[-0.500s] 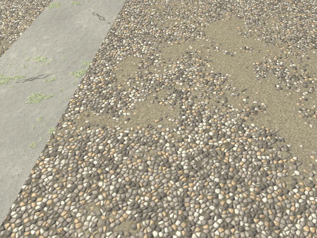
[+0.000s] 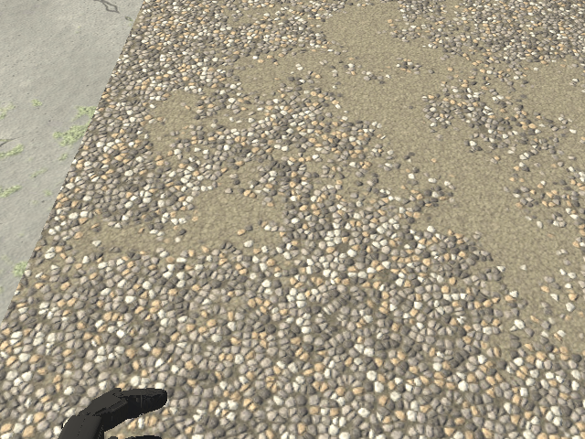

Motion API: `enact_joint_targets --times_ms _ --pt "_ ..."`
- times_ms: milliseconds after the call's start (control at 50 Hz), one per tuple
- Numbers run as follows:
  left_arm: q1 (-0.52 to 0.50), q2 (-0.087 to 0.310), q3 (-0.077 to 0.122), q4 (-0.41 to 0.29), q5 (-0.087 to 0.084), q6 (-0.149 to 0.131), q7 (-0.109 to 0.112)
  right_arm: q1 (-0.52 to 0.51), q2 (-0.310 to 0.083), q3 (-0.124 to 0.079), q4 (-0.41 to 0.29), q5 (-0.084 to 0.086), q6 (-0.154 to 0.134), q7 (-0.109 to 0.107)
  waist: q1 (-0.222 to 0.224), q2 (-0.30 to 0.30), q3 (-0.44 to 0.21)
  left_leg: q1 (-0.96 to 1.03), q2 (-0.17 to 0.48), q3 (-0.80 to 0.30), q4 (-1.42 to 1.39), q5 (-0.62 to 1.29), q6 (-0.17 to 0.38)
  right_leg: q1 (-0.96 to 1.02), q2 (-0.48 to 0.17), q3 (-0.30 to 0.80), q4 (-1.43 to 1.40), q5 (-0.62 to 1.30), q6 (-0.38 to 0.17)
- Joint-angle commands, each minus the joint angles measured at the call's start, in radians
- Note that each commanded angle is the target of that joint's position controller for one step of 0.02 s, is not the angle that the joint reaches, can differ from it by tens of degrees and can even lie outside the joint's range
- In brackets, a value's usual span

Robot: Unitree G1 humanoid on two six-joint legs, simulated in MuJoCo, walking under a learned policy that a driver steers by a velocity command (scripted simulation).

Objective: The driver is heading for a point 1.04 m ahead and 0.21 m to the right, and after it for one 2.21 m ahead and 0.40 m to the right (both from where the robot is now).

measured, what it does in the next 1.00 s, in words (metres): walks ahead: right foot, then left foot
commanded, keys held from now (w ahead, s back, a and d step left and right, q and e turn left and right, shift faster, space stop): w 0.56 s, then w+e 0.44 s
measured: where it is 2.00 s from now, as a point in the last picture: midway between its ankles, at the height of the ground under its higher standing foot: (328, 244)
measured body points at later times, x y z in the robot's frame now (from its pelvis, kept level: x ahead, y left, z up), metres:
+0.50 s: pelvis +0.28 -0.03 +0.01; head +0.30 -0.03 +0.46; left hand +0.28 +0.24 -0.12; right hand +0.49 -0.26 -0.08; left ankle +0.47 +0.13 -0.68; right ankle +0.19 -0.12 -0.73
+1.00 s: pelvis +0.55 +0.01 +0.01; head +0.57 +0.01 +0.46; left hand +0.75 +0.24 -0.10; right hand +0.54 -0.26 -0.12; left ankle +0.50 +0.11 -0.73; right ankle +0.69 -0.18 -0.67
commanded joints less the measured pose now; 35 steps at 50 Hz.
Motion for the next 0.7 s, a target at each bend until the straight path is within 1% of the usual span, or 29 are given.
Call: enact_joint_targets --times_ms 20,40,60,80,100,120,140,160,180,200,220,240,260,300,320,360,400,440,500,540,560,580,600,620,640,660,680,700 --pt "-0.057 0.118 0.033 -0.084 0.003 -0.023 -0.005 -0.023 -0.203 -0.051 -0.037 0.004 -0.003 -0.005 0.09 0.176 0.052 -0.044 0.255 -0.093 0.084 0.763 0.13 0.12 0.051 -0.032 -0.058 -0.062 -0.056" --pt "0.062 0.152 0.052 -0.051 0.005 -0.021 0.001 -0.042 -0.212 -0.054 -0.038 0.0 0.004 -0.005 0.157 0.188 -0.031 -0.051 0.231 -0.064 0.23 0.945 0.112 0.281 0.086 -0.058 -0.067 -0.071 -0.085" --pt "0.248 0.199 0.075 0.002 0.003 -0.015 0.013 -0.056 -0.201 -0.049 -0.048 -0.006 0.007 -0.005 0.239 0.178 -0.145 -0.169 0.189 -0.037 0.442 0.96 0.08 0.555 0.07 -0.033 -0.051 -0.048 -0.119" --pt "0.446 0.293 0.094 0.04 0.017 -0.007 0.03 -0.044 -0.153 -0.029 -0.079 -0.031 0.003 -0.006 0.279 -0.008 -0.32 -0.43 0.106 0.0 0.809 0.527 0.046 0.899 -0.173 0.26 -0.024 -0.056 -0.185" --pt "0.468 0.303 0.088 0.06 0.027 -0.011 0.014 0.119 -0.006 0.01 -0.064 -0.007 -0.018 0.01 0.181 -0.287 -0.487 -0.74 -0.065 -0.132 1.105 -0.203 0.004 1.129 -0.364 0.777 -0.227 -0.367 -0.337" --pt "0.404 0.203 0.068 0.056 0.018 -0.009 0.016 0.018 -0.128 -0.019 -0.057 0.025 -0.038 0.013 0.211 -0.179 -0.357 -0.854 -0.009 -0.19 1.204 -0.165 0.021 1.026 -0.315 0.77 -0.316 -0.48 -0.284" --pt "0.319 0.161 0.055 0.048 0.011 -0.008 0.021 -0.112 -0.178 -0.033 -0.096 0.039 -0.046 0.013 0.195 -0.105 -0.185 -0.899 0.041 -0.143 1.192 -0.062 0.033 0.854 -0.282 0.587 -0.327 -0.419 -0.235" --pt "0.241 0.149 0.048 0.036 0.015 -0.011 0.021 -0.17 -0.176 -0.032 -0.108 0.026 -0.05 0.004 0.154 0.006 -0.114 -0.847 0.094 -0.12 1.146 0.036 0.036 0.684 -0.25 0.473 -0.348 -0.283 -0.212" --pt "0.199 0.128 0.044 0.033 0.028 -0.017 0.017 -0.188 -0.169 -0.039 -0.11 0.007 -0.045 -0.003 0.12 0.016 -0.072 -0.797 0.125 -0.115 1.095 0.089 0.036 0.564 -0.205 0.383 -0.37 -0.186 -0.202" --pt "0.184 0.111 0.039 0.04 0.041 -0.023 0.016 -0.158 -0.153 -0.039 -0.106 0.003 -0.032 -0.002 0.084 -0.015 -0.072 -0.738 0.15 -0.126 1.071 0.123 0.038 0.498 -0.177 0.327 -0.399 -0.155 -0.198" --pt "0.186 0.106 0.039 0.049 0.038 -0.029 0.014 -0.141 -0.132 -0.036 -0.101 0.004 -0.021 -0.002 0.07 -0.032 -0.066 -0.718 0.157 -0.122 1.049 0.133 0.035 0.462 -0.164 0.298 -0.426 -0.143 -0.207" --pt "0.197 0.109 0.04 0.062 0.033 -0.035 0.014 -0.141 -0.121 -0.034 -0.101 0.003 -0.011 -0.002 0.063 -0.032 -0.051 -0.721 0.162 -0.114 1.029 0.14 0.03 0.433 -0.159 0.266 -0.446 -0.122 -0.217" --pt "0.207 0.119 0.04 0.074 0.03 -0.039 0.015 -0.163 -0.122 -0.034 -0.11 -0.001 -0.004 -0.003 0.058 -0.025 -0.026 -0.746 0.169 -0.109 0.999 0.157 0.022 0.408 -0.157 0.238 -0.464 -0.102 -0.221" --pt "0.241 0.145 0.044 0.092 0.029 -0.039 0.025 -0.248 -0.13 -0.033 -0.14 -0.013 0.0 -0.005 0.072 -0.005 0.014 -0.821 0.179 -0.101 0.908 0.239 -0.001 0.405 -0.156 0.203 -0.484 -0.051 -0.227" --pt "0.261 0.154 0.045 0.1 0.028 -0.035 0.031 -0.29 -0.131 -0.032 -0.153 -0.016 -0.002 -0.004 0.083 0.002 0.023 -0.852 0.179 -0.097 0.848 0.291 -0.009 0.422 -0.152 0.187 -0.485 -0.023 -0.224" --pt "0.294 0.166 0.044 0.11 0.024 -0.027 0.04 -0.36 -0.123 -0.026 -0.169 -0.016 -0.009 0.002 0.106 0.008 0.027 -0.854 0.167 -0.081 0.701 0.4 -0.012 0.45 -0.131 0.143 -0.481 0.018 -0.199" --pt "0.332 0.18 0.043 0.122 0.017 -0.021 0.044 -0.44 -0.108 -0.016 -0.188 -0.012 -0.018 0.011 0.138 0.007 0.034 -0.82 0.139 -0.055 0.559 0.483 -0.009 0.473 -0.117 0.109 -0.478 0.029 -0.176" --pt "0.378 0.193 0.043 0.141 0.01 -0.015 0.045 -0.511 -0.103 -0.009 -0.208 -0.005 -0.022 0.023 0.168 0.007 0.045 -0.808 0.118 -0.037 0.47 0.507 -0.008 0.523 -0.128 0.103 -0.469 0.009 -0.169" --pt "0.431 0.199 0.043 0.167 0.008 0.003 0.046 -0.594 -0.11 -0.005 -0.246 0.003 -0.03 0.045 0.195 0.002 0.066 -0.842 0.098 -0.036 0.387 0.453 0.007 0.641 -0.172 0.119 -0.417 0.016 -0.168" --pt "0.438 0.209 0.047 0.176 0.008 0.015 0.051 -0.611 -0.123 -0.006 -0.265 0.003 -0.036 0.059 0.184 -0.012 0.062 -0.834 0.084 -0.036 0.349 0.375 0.032 0.709 -0.204 0.133 -0.371 0.073 -0.157" --pt "0.431 0.216 0.049 0.177 0.007 0.02 0.053 -0.593 -0.134 -0.009 -0.266 0.003 -0.038 0.064 0.167 -0.024 0.049 -0.795 0.073 -0.03 0.331 0.334 0.046 0.728 -0.211 0.133 -0.342 0.129 -0.146" --pt "0.421 0.223 0.051 0.176 0.007 0.024 0.054 -0.552 -0.153 -0.017 -0.259 0.0 -0.041 0.064 0.138 -0.038 0.023 -0.703 0.048 -0.017 0.316 0.297 0.061 0.724 -0.205 0.137 -0.288 0.251 -0.135" --pt "0.398 0.227 0.05 0.172 0.007 0.029 0.054 -0.445 -0.182 -0.033 -0.232 -0.003 -0.044 0.06 0.071 -0.042 -0.038 -0.54 0.014 0.01 0.285 0.296 0.083 0.7 -0.172 0.118 -0.168 0.406 -0.117" --pt "0.384 0.203 0.039 0.159 0.017 0.029 0.054 -0.26 -0.24 -0.059 -0.183 -0.008 -0.046 0.05 -0.011 -0.025 -0.162 -0.254 0.048 -0.022 0.312 0.338 0.122 0.58 -0.115 0.085 0.041 0.396 -0.087" --pt "0.447 0.112 0.012 0.126 0.029 0.014 0.049 -0.099 -0.34 -0.083 -0.161 -0.034 -0.043 0.038 -0.026 0.144 -0.346 0.179 0.312 -0.357 0.338 0.315 0.234 0.216 0.008 0.026 0.433 0.045 -0.025" --pt "0.513 0.065 -0.005 0.144 0.012 -0.005 0.044 -0.062 -0.306 -0.076 -0.145 -0.024 -0.034 0.038 -0.014 0.325 -0.477 0.329 0.454 -0.723 0.189 0.165 0.319 -0.012 0.11 0.108 0.673 -0.563 0.002" --pt "0.438 0.188 0.031 0.138 -0.018 -0.016 0.043 -0.104 -0.23 -0.054 -0.152 -0.02 -0.03 0.034 -0.032 0.218 -0.349 0.228 0.418 -0.643 0.15 0.084 0.268 -0.103 0.053 0.183 0.76 -0.534 -0.006" --pt "0.348 0.201 0.037 0.105 -0.029 -0.017 0.045 -0.18 -0.202 -0.043 -0.161 -0.017 -0.029 0.029 -0.008 0.172 -0.211 0.072 0.385 -0.48 0.125 0.114 0.226 -0.126 0.0 0.143 0.748 -0.444 -0.009"
Keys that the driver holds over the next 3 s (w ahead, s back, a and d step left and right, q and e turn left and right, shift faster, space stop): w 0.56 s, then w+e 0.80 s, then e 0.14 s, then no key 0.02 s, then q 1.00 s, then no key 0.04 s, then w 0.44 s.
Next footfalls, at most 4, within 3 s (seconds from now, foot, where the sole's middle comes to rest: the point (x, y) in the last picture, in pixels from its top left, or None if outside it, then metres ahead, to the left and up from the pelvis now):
0.06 right None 0.23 -0.12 -0.77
0.62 left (221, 409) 0.54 0.11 -0.77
1.18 right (331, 306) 0.78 -0.17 -0.77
1.62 left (298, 213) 1.09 -0.12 -0.77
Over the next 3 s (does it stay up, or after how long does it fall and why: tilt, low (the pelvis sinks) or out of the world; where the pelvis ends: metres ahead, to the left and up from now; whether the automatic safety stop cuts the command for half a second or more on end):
stays up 1.02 -0.16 0.00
